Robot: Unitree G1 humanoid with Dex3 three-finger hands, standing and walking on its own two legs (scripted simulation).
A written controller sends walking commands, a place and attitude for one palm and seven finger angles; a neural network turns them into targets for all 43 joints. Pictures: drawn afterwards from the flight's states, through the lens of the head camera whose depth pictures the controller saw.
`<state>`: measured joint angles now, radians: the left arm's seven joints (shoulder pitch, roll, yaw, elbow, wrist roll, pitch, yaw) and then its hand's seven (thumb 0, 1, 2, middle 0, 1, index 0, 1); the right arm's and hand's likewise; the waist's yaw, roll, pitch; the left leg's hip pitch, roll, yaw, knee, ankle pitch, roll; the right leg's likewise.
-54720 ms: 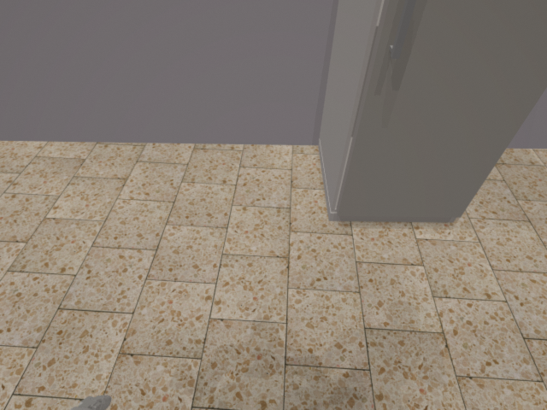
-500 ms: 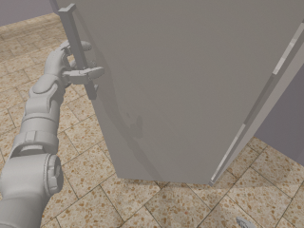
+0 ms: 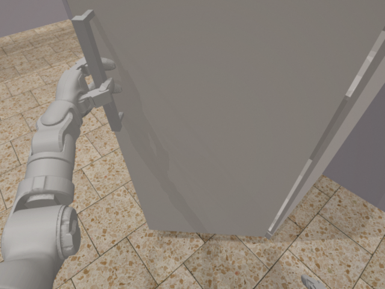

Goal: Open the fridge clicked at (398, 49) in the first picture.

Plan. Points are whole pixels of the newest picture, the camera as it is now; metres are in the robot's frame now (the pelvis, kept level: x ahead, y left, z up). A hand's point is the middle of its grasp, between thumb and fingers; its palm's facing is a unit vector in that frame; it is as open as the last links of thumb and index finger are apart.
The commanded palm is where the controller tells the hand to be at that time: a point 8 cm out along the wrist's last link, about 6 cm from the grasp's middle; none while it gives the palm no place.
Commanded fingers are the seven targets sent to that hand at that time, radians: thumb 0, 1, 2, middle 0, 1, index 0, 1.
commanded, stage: grip the handle and tug to test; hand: left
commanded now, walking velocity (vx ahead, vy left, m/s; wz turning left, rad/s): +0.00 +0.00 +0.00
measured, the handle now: (105, 78) +0.49 +0.20 +0.20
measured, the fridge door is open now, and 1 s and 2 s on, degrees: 42 51 74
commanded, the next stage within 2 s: pull the door a little, standing still in 0.50 s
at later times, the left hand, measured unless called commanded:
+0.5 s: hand (104, 99) +0.41 +0.18 +0.21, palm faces -0.03 -1.00 +0.00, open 5.7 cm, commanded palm +0.39 +0.24 +0.21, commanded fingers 0.00 0.90 0.90 -0.45 -1.40 -0.45 -1.40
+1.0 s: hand (100, 120) +0.36 +0.17 +0.20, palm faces -0.03 -1.00 -0.02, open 5.9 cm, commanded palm +0.30 +0.23 +0.21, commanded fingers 0.00 0.90 0.90 -0.45 -1.40 -0.45 -1.40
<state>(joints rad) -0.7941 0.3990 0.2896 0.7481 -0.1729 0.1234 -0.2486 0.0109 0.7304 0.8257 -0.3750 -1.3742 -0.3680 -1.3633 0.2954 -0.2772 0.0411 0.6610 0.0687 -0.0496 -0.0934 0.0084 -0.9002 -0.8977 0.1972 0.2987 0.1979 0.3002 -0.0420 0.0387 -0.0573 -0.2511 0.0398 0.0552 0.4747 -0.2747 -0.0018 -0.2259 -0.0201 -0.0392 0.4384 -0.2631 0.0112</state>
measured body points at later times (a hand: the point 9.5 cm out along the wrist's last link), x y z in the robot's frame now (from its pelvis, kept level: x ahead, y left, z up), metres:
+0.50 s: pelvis +0.00 +0.00 +0.00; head -0.01 -0.01 +0.45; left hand +0.41 +0.23 +0.21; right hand +0.14 -0.25 -0.10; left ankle -0.02 +0.12 -0.74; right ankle -0.03 -0.13 -0.74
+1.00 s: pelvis +0.01 +0.00 +0.00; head -0.02 -0.02 +0.45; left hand +0.35 +0.23 +0.21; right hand +0.17 -0.24 -0.08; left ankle -0.02 +0.12 -0.74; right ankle -0.03 -0.13 -0.74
